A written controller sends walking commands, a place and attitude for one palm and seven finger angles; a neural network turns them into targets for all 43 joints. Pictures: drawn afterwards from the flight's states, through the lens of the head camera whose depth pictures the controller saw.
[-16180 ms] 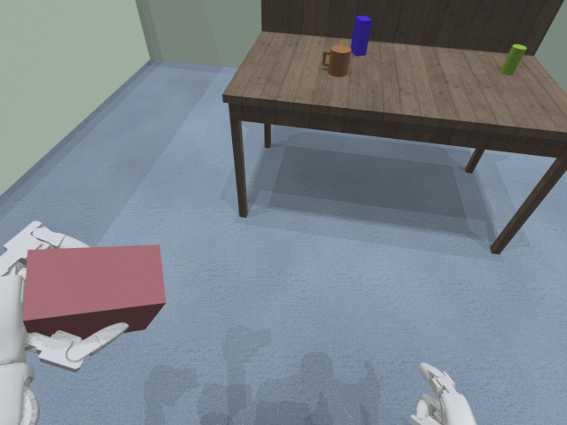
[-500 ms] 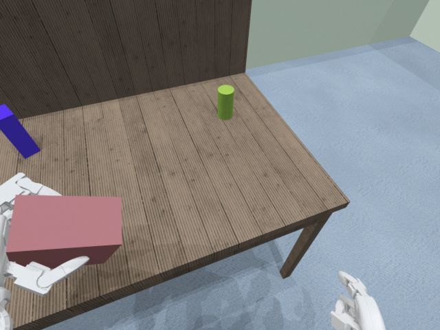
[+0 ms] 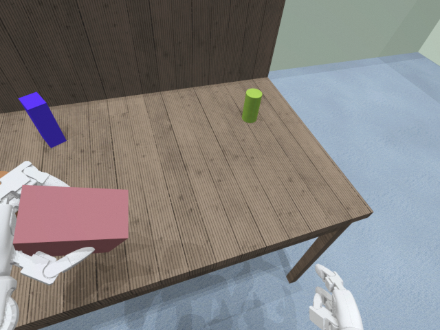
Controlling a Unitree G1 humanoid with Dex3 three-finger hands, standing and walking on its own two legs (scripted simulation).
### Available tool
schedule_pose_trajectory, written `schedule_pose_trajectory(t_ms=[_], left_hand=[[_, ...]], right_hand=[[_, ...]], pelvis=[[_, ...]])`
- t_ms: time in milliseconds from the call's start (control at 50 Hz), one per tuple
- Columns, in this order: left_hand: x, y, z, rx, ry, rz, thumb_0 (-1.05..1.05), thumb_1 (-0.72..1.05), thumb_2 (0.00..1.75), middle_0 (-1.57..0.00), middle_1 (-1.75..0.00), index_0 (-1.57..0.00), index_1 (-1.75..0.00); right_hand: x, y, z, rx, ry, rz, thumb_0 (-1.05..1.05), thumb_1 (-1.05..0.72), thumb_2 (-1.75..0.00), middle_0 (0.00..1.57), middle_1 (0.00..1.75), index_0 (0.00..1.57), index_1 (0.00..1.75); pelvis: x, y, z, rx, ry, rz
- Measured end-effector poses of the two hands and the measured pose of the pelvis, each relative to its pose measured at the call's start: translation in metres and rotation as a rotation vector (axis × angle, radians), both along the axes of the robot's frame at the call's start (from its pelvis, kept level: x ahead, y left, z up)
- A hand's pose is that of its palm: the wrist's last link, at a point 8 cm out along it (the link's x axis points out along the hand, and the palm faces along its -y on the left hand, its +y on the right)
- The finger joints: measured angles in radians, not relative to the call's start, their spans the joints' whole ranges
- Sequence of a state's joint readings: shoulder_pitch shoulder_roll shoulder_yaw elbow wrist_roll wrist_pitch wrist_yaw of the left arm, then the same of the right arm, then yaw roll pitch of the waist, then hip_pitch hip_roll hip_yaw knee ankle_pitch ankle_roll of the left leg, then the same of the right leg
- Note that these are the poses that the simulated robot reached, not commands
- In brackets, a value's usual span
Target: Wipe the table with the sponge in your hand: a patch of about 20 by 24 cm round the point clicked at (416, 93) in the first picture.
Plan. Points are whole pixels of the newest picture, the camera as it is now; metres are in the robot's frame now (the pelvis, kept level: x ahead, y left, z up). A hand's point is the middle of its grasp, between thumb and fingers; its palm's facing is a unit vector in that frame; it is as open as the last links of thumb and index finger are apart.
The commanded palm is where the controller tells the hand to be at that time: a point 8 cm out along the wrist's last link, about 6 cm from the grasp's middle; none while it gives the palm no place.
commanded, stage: come to a stop and stand still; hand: left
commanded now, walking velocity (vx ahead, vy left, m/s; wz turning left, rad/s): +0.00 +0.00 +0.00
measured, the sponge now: (88, 224) +0.23 +0.21 +0.13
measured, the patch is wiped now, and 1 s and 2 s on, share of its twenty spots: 0.00 0.00 0.00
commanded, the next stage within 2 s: look again from close up in 0.28 s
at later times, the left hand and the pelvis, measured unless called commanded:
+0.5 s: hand (20, 187) +0.24 +0.28 +0.18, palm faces +0.46 -0.77 -0.45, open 10.4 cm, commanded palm +0.15 +0.27 +0.17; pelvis -0.01 -0.01 +0.00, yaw +0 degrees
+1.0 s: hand (39, 206) +0.23 +0.26 +0.16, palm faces +0.36 -0.81 -0.47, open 10.4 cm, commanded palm +0.15 +0.28 +0.17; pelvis -0.01 +0.00 +0.00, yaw +0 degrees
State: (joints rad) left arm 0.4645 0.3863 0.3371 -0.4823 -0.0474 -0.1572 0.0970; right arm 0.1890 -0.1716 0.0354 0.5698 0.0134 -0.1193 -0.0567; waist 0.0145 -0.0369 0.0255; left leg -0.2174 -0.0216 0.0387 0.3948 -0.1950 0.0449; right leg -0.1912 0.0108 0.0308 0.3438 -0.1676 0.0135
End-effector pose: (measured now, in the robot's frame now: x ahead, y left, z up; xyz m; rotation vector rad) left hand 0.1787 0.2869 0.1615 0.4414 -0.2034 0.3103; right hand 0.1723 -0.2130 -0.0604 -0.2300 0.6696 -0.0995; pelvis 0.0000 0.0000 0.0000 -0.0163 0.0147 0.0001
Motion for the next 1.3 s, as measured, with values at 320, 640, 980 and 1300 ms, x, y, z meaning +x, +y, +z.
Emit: schedule_pose_trajectory(t_ms=[320,640,980,1300], left_hand=[[0.0,0.008,0.002,0.022,-0.009,0.003,-0.02,-0.53,1.02,-0.68,-1.35,-0.71,-1.35],[0.011,-0.02,0.007,0.054,-0.052,-0.094,-0.02,-0.53,1.02,-0.68,-1.35,-0.71,-1.35],[0.007,0.007,0.01,0.098,-0.095,-0.035,-0.02,-0.53,1.02,-0.68,-1.35,-0.71,-1.34],[-0.011,0.029,-0.004,0.046,-0.064,-0.039,-0.02,-0.53,1.02,-0.68,-1.35,-0.71,-1.34]], right_hand=[[-0.012,0.006,-0.013,0.007,0.045,-0.006,0.01,-0.91,-0.9,0.21,0.3,0.2,0.3],[-0.016,-0.022,-0.01,0.037,-0.015,-0.014,0.01,-0.91,-0.9,0.2,0.3,0.2,0.3],[-0.004,-0.008,-0.003,-0.045,0.009,0.037,0.01,-0.91,-0.9,0.2,0.3,0.2,0.3],[-0.022,0.024,-0.012,0.018,0.013,0.026,0.01,-0.91,-0.9,0.2,0.3,0.2,0.3]], pelvis=[[0.001,0.01,-0.001,0.002,-0.001,0.008],[-0.006,-0.006,-0.004,0.006,-0.001,-0.03],[-0.005,0.002,-0.004,-0.009,-0.003,-0.01],[-0.013,0.023,-0.008,0.004,-0.025,-0.004]])
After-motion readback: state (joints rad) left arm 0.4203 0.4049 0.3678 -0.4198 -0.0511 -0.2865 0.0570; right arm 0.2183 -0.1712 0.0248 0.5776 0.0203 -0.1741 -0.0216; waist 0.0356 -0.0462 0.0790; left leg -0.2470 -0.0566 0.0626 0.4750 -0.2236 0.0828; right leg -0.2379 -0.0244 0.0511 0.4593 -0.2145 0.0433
